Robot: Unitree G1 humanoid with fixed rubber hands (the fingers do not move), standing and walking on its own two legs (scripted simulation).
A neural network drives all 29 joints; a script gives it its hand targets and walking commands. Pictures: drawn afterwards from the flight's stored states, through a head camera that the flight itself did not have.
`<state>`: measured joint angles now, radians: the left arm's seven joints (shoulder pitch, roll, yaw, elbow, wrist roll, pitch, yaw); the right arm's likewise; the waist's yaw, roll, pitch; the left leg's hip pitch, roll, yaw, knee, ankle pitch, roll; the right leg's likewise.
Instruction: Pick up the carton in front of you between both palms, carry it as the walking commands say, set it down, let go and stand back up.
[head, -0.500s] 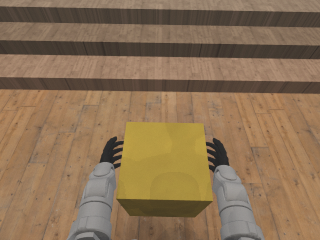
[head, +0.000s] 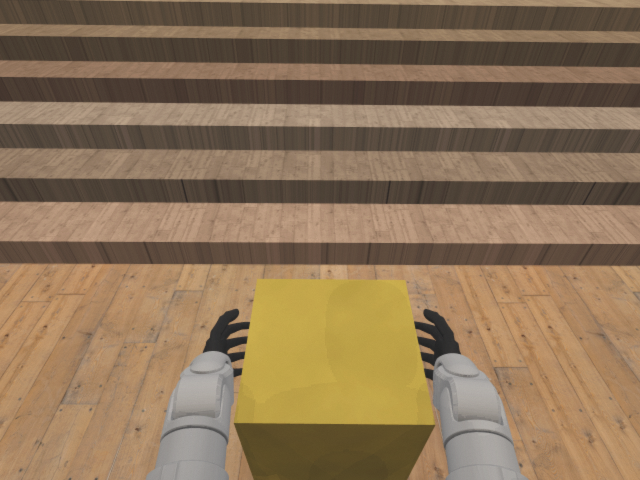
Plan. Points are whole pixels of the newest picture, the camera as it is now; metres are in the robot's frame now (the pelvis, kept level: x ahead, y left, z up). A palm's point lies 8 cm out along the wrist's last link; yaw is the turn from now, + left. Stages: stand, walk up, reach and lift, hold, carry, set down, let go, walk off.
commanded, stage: reach and lift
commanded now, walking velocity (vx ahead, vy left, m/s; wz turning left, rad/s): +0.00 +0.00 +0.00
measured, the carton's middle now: (330, 388) +0.30 +0.00 -0.05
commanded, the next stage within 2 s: hold in 0.80 s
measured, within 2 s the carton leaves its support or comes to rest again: neither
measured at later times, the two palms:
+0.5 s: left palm (216, 354) +0.30 +0.15 +0.03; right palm (446, 355) +0.30 -0.15 +0.04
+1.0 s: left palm (214, 347) +0.29 +0.15 +0.06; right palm (453, 349) +0.29 -0.15 +0.06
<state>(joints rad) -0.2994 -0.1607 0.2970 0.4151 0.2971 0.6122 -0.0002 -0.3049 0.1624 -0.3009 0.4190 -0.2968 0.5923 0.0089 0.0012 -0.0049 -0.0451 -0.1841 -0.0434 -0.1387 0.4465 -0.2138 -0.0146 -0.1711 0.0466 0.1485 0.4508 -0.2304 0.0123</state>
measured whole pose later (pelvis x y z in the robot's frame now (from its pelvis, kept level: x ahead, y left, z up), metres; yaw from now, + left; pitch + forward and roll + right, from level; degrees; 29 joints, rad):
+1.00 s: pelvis +0.01 +0.00 +0.01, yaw +0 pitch -7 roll +0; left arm -0.25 -0.15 0.21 0.22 0.26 0.76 0.00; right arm -0.26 0.15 -0.22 0.23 -0.27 0.74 0.01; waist 0.00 0.00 -0.01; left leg -0.04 -0.03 -0.13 0.33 -0.18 -0.01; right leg -0.03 0.03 0.14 0.33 -0.19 0.01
